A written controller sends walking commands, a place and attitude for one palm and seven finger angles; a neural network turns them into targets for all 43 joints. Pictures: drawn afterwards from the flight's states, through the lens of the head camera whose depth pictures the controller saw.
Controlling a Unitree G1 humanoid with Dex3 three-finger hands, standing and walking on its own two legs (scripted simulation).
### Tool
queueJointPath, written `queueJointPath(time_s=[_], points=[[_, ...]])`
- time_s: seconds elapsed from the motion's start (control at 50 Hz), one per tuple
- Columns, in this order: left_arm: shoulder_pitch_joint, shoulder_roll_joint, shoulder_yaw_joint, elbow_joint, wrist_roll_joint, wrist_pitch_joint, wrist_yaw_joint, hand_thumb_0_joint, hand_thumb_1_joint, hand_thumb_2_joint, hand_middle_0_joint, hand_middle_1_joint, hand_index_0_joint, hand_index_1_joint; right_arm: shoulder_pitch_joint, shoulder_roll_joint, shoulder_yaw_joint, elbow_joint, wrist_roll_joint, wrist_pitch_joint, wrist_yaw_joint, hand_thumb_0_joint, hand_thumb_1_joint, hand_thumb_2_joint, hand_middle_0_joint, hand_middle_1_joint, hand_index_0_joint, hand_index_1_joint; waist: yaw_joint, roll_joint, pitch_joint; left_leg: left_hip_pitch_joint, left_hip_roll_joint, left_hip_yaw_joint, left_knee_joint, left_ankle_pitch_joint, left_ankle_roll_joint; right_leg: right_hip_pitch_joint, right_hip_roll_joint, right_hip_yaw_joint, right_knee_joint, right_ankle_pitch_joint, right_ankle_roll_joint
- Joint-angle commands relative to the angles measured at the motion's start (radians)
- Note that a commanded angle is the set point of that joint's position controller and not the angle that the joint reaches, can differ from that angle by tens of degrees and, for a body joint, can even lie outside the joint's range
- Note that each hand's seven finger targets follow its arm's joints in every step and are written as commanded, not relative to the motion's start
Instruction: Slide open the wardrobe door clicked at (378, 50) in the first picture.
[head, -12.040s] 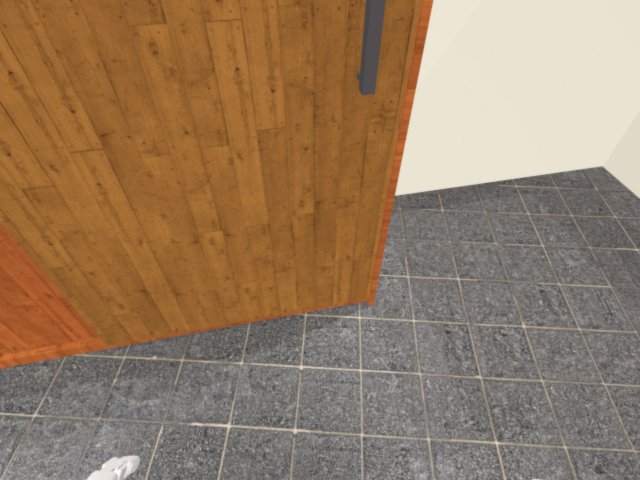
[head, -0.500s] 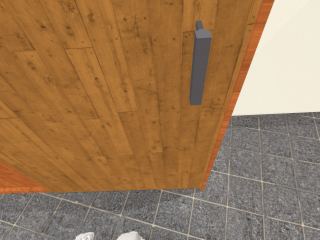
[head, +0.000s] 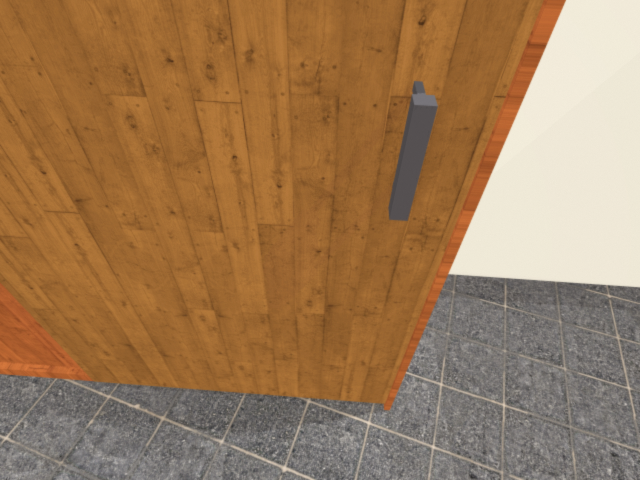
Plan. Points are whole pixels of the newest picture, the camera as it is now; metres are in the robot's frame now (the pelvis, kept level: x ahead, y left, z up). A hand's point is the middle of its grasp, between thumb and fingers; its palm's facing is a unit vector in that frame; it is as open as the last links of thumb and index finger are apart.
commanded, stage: come to a stop and stand still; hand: right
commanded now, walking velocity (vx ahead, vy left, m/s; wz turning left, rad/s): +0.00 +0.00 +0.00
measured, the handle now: (407, 154) +0.47 -0.06 +0.19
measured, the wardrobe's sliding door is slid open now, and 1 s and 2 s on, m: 0.00 0.00 0.00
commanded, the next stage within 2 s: look again from close up in 0.44 s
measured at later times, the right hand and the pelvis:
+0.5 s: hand out of the picture -0.06 -0.13 -0.18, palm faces +0.04 +0.99 -0.14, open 7.4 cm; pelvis -0.01 +0.01 +0.00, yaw -1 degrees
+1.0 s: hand out of the picture +0.03 -0.17 -0.18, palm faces +0.00 +0.98 -0.19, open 7.3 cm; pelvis +0.02 +0.00 -0.01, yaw +0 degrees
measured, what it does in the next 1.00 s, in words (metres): stands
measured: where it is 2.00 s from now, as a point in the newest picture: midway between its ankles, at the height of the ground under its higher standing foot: outside the picture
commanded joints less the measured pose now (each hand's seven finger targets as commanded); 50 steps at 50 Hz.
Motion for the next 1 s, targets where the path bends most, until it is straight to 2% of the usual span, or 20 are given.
queueJointPath(time_s=[0.0,0.06,0.22,0.32,0.4,0.44,0.46,0.48,0.5,0.52,0.54,0.56,0.6,0.64,0.7,0.74,0.92,0.98], points=[[0.049,0.081,0.007,-0.012,0.005,-0.017,0.008,0.000,0.900,0.900,-0.200,-0.300,-0.200,-0.300,0.059,-0.090,-0.019,-0.020,0.004,-0.008,-0.003,0.000,-0.900,-0.900,0.200,0.300,0.200,0.300,-0.017,0.011,0.136,-0.181,0.096,-0.087,-0.116,-0.060,0.026,0.004,-0.149,0.191,-0.131,-0.165,0.049],[0.067,0.072,0.008,-0.003,0.007,-0.013,0.009,0.000,0.900,0.900,-0.200,-0.300,-0.200,-0.300,0.092,-0.083,-0.019,-0.010,0.002,-0.007,-0.003,0.000,-0.900,-0.900,0.200,0.300,0.200,0.300,-0.024,-0.005,0.148,-0.172,0.090,-0.082,-0.115,-0.080,0.027,-0.036,-0.146,0.199,-0.142,-0.216,0.048],[0.108,0.048,0.015,0.010,0.008,-0.016,0.014,0.000,0.900,0.900,-0.200,-0.300,-0.200,-0.300,0.139,-0.052,-0.020,0.007,0.002,-0.012,-0.003,0.000,-0.900,-0.900,0.200,0.300,0.200,0.300,-0.020,-0.016,0.098,-0.181,0.079,-0.075,-0.091,-0.079,0.033,-0.022,-0.149,0.208,-0.139,-0.226,0.046],[0.115,0.037,0.015,0.011,0.005,-0.021,0.016,0.000,0.900,0.900,-0.200,-0.300,-0.200,-0.300,0.158,-0.034,-0.017,0.018,0.001,-0.020,-0.005,0.000,-0.900,-0.900,0.200,0.300,0.200,0.300,-0.016,0.004,0.081,-0.188,0.084,-0.085,-0.094,-0.042,0.035,0.006,-0.151,0.197,-0.114,-0.164,0.044],[0.107,0.029,0.015,0.012,0.004,-0.021,0.016,0.000,0.900,0.900,-0.200,-0.300,-0.200,-0.300,0.167,-0.026,-0.013,0.024,0.001,-0.024,-0.006,0.000,-0.900,-0.900,0.200,0.300,0.200,0.300,-0.014,0.009,0.102,-0.210,0.087,-0.093,-0.106,-0.043,0.034,0.008,-0.149,0.188,-0.099,-0.142,0.044],[0.106,0.031,0.015,0.010,0.002,-0.022,0.017,0.000,0.900,0.900,-0.200,-0.300,-0.200,-0.300,0.175,-0.025,-0.011,0.028,0.000,-0.027,-0.007,0.000,-0.900,-0.900,0.200,0.300,0.200,0.300,-0.014,0.020,0.090,-0.206,0.085,-0.095,-0.106,-0.025,0.033,0.021,-0.153,0.188,-0.091,-0.122,0.043],[-0.017,0.086,0.003,-0.079,0.005,-0.040,0.000,0.000,0.900,0.900,-0.200,-0.300,-0.200,-0.300,0.189,-0.055,0.012,0.028,-0.023,-0.057,-0.034,0.000,-0.900,-0.900,0.200,0.300,0.200,0.300,-0.052,0.047,0.150,-0.197,0.098,-0.107,-0.118,0.129,0.044,-0.090,-0.140,0.155,0.114,-0.017,0.060],[0.035,0.051,0.009,-0.102,0.005,-0.030,-0.009,0.000,0.900,0.900,-0.200,-0.300,-0.200,-0.300,0.138,-0.087,0.002,-0.023,-0.010,-0.059,-0.028,0.000,-0.900,-0.900,0.200,0.300,0.200,0.300,0.014,0.045,0.083,-0.264,0.136,-0.140,-0.153,-0.183,0.071,-0.050,-0.117,0.139,0.120,-0.168,0.060],[0.057,0.050,0.013,-0.087,0.013,-0.024,-0.011,0.000,0.900,0.900,-0.200,-0.300,-0.200,-0.300,0.107,-0.082,-0.003,-0.042,-0.010,-0.058,-0.021,0.000,-0.900,-0.900,0.200,0.300,0.200,0.300,0.025,-0.022,0.096,-0.291,0.126,-0.151,-0.135,-0.256,0.087,-0.058,-0.098,0.140,0.126,-0.187,0.054],[0.087,0.046,0.008,-0.085,0.014,-0.026,-0.011,0.000,0.900,0.900,-0.200,-0.300,-0.200,-0.300,0.106,-0.082,0.000,-0.045,-0.004,-0.063,-0.020,0.000,-0.900,-0.900,0.200,0.300,0.200,0.300,0.033,-0.027,0.047,-0.263,0.116,-0.136,-0.100,-0.197,0.096,-0.047,-0.105,0.147,0.130,-0.144,0.046],[0.101,0.040,0.001,-0.086,0.015,-0.036,-0.011,0.000,0.900,0.900,-0.200,-0.300,-0.200,-0.300,0.113,-0.076,0.001,-0.048,-0.003,-0.072,-0.018,0.000,-0.900,-0.900,0.200,0.300,0.200,0.300,0.023,-0.095,0.000,-0.219,0.111,-0.111,-0.061,-0.095,0.097,-0.019,-0.111,0.154,0.109,-0.081,0.041],[0.088,0.043,-0.003,-0.092,0.011,-0.042,-0.008,0.000,0.900,0.900,-0.200,-0.300,-0.200,-0.300,0.124,-0.071,0.003,-0.043,0.000,-0.072,-0.016,0.000,-0.900,-0.900,0.200,0.300,0.200,0.300,0.013,-0.093,-0.004,-0.203,0.089,-0.103,-0.034,-0.075,0.090,-0.021,-0.123,0.177,0.083,-0.081,0.030],[0.071,0.062,-0.003,-0.105,0.008,-0.047,-0.003,0.000,0.900,0.900,-0.200,-0.300,-0.200,-0.300,0.136,-0.054,0.006,-0.037,0.000,-0.065,-0.014,0.000,-0.900,-0.900,0.200,0.300,0.200,0.300,-0.005,-0.036,0.016,-0.172,0.062,-0.076,-0.006,-0.043,0.078,-0.063,-0.141,0.208,0.045,-0.085,0.011],[0.052,0.065,-0.006,-0.108,0.006,-0.049,-0.001,0.000,0.900,0.900,-0.200,-0.300,-0.200,-0.300,0.138,-0.047,0.011,-0.034,-0.003,-0.061,-0.013,0.000,-0.900,-0.900,0.200,0.300,0.200,0.300,-0.021,0.014,0.072,-0.158,0.061,-0.067,-0.009,-0.019,0.070,-0.105,-0.144,0.210,0.019,-0.078,0.003],[0.046,0.083,-0.007,-0.104,0.005,-0.053,0.001,0.000,0.900,0.900,-0.200,-0.300,-0.200,-0.300,0.134,-0.054,0.011,-0.038,0.000,-0.057,-0.013,0.000,-0.900,-0.900,0.200,0.300,0.200,0.300,-0.024,0.051,0.087,-0.162,0.067,-0.071,-0.012,0.016,0.061,-0.077,-0.144,0.201,0.011,-0.036,0.005],[0.041,0.085,-0.008,-0.100,0.005,-0.055,0.001,0.000,0.900,0.900,-0.200,-0.300,-0.200,-0.300,0.131,-0.064,0.010,-0.043,-0.003,-0.056,-0.013,0.000,-0.900,-0.900,0.200,0.300,0.200,0.300,-0.028,0.040,0.095,-0.149,0.072,-0.070,-0.015,0.046,0.058,-0.071,-0.142,0.194,0.006,-0.002,0.004],[0.006,0.122,-0.009,-0.085,0.005,-0.059,0.006,0.000,0.900,0.900,-0.200,-0.300,-0.200,-0.300,0.104,-0.113,0.007,-0.055,0.002,-0.045,-0.011,0.000,-0.900,-0.900,0.200,0.300,0.200,0.300,-0.031,0.013,0.008,-0.095,0.084,-0.078,-0.016,0.150,0.044,0.033,-0.152,0.168,0.017,0.148,0.007],[-0.007,0.127,-0.008,-0.082,0.004,-0.060,0.009,0.000,0.900,0.900,-0.200,-0.300,-0.200,-0.300,0.096,-0.123,0.004,-0.057,0.002,-0.043,-0.012,0.000,-0.900,-0.900,0.200,0.300,0.200,0.300,-0.032,0.005,0.001,-0.081,0.088,-0.077,-0.013,0.204,0.042,0.049,-0.152,0.160,0.030,0.209,0.009]])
